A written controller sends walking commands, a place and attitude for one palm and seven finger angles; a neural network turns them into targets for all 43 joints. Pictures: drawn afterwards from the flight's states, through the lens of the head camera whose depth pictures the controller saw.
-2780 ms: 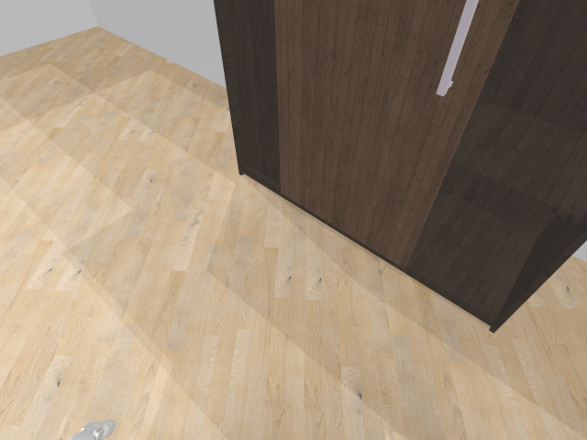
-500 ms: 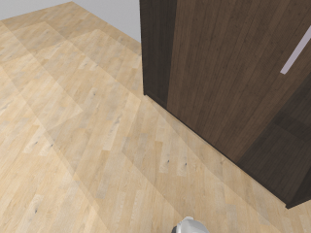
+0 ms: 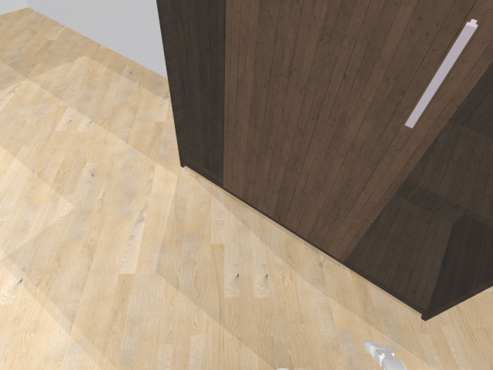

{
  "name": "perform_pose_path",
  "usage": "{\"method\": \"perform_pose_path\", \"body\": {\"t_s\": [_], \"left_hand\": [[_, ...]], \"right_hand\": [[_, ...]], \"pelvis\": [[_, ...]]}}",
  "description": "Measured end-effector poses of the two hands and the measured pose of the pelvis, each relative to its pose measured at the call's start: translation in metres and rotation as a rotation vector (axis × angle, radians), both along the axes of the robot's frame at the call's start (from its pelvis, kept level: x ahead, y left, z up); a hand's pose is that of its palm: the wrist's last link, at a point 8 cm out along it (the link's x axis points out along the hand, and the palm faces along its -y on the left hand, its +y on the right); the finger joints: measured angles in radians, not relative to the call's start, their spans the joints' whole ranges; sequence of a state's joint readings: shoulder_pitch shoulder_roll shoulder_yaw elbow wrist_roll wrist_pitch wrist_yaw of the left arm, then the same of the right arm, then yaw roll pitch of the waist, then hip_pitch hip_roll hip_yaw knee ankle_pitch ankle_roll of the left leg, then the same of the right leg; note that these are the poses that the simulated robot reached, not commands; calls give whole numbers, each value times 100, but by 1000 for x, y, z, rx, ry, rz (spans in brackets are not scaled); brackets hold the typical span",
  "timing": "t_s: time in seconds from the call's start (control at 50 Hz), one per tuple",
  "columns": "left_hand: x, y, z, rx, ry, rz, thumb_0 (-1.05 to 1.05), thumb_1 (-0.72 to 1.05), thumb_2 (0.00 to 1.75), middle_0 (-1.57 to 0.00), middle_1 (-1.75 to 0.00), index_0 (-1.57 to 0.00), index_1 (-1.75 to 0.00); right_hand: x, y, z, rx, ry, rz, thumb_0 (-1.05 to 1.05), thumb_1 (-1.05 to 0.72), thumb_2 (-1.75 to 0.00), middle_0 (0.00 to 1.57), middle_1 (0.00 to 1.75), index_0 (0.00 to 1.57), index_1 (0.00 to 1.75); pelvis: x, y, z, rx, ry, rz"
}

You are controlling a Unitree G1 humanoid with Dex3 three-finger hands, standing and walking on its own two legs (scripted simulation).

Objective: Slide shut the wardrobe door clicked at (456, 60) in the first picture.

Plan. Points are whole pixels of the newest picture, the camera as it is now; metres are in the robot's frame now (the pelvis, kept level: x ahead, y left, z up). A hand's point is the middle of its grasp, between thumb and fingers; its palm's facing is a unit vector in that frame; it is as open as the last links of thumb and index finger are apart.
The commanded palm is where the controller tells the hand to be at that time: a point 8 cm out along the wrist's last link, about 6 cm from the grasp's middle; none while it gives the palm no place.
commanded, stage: turn to face it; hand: left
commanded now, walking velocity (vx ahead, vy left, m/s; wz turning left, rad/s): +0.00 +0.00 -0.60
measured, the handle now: (438, 78) +0.68 -0.34 +0.16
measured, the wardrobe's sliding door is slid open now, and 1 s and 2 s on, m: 0.36 0.36 0.36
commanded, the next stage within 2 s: take the last steps up to it in 0.72 s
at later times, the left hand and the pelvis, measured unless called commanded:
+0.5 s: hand (180, 340) +0.19 +0.14 -0.15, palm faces -0.29 -0.91 -0.28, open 7.4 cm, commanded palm none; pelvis +0.02 -0.02 +0.00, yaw -18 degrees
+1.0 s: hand (165, 341) +0.19 +0.16 -0.16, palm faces -0.45 -0.87 -0.18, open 7.4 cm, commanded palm none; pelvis +0.05 +0.01 +0.02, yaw -29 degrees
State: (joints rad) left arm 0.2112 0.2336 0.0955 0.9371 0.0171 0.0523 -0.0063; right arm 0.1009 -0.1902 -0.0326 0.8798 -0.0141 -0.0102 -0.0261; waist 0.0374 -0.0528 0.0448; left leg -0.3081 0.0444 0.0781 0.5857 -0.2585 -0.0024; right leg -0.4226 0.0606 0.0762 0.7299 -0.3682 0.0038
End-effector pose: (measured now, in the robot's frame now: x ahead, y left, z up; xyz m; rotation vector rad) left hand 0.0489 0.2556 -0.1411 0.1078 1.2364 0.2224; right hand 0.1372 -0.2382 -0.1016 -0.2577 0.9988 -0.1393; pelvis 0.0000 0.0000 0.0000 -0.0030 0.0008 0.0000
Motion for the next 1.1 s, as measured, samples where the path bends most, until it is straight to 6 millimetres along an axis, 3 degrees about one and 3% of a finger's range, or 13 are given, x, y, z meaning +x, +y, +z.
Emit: {"method": "perform_pose_path", "body": {"t_s": [0.1, 0.2, 0.28, 0.42, 0.5, 0.6, 0.72, 0.8, 0.9, 0.98, 1.1], "left_hand": [[29, 21, 13, 21, -2, -75, 1, 91, 89, -20, -30, -20, -29], [55, 20, 20, 39, 25, -158, 1, 91, 89, -20, -30, -20, -29], [83, 1, 22, 49, 36, -255, 1, 91, 90, -20, -30, -20, -29], [137, -55, 23, 80, -69, -408, 1, 91, 89, -20, -30, -20, -29], [147, -73, 29, 70, -87, -442, 1, 91, 89, -20, -30, -20, -29], [153, -84, 26, 37, -75, -490, 1, 90, 89, -20, -30, -20, -30], [162, -74, 10, -7, -60, -508, 1, 90, 89, -20, -30, -20, -30], [167, -60, -1, -20, -34, -511, 1, 90, 89, -20, -30, -20, -30], [164, -47, 7, -16, 15, -535, 1, 91, 89, -20, -30, -20, -29], [157, -44, 12, -7, 69, -565, 1, 91, 89, -20, -30, -20, -29], [161, -66, 17, -2, 115, -624, 1, 91, 89, -20, -30, -20, -29]], "right_hand": [[-34, 7, 3, 7, 71, -73, 1, -91, -89, 20, 30, 20, 30], [-75, 5, -6, 37, 153, -184, 1, -91, -89, 20, 30, 20, 30], [-116, -4, -18, 68, 224, -290, 1, -90, -89, 20, 30, 20, 30], [-182, -32, -48, 103, 354, -439, 1, -91, -89, 20, 30, 20, 30], [-187, -39, -42, 93, 356, -477, 1, -91, -89, 19, 30, 20, 30], [-173, -38, -31, 85, 279, -508, 1, -91, -89, 19, 30, 20, 30], [-150, -21, -21, 57, 194, -526, 1, -91, -89, 19, 30, 20, 30], [-145, 0, -16, 44, 165, -535, 1, -91, -89, 19, 30, 20, 30], [-156, 25, -8, 72, 195, -557, 1, -91, -89, 20, 30, 20, 30], [-175, 34, -7, 91, 222, -613, 1, -92, -89, 20, 30, 20, 30], [-225, 46, -10, 137, 320, -708, 1, -92, -89, 20, 30, 20, 30]], "pelvis": [[8, 9, 10, -13, 0, -66], [14, 11, 13, -18, 8, -138], [17, 4, 11, -13, 13, -201], [19, -19, -5, 0, 16, -279], [20, -22, 2, 6, 10, -316], [23, -19, 6, 7, 9, -361], [32, -3, 2, -15, 6, -408], [37, 10, 0, -15, 0, -445], [40, 16, 11, -20, 10, -477], [46, 15, 17, -21, 20, -504], [50, -1, 20, -12, 21, -538]]}}
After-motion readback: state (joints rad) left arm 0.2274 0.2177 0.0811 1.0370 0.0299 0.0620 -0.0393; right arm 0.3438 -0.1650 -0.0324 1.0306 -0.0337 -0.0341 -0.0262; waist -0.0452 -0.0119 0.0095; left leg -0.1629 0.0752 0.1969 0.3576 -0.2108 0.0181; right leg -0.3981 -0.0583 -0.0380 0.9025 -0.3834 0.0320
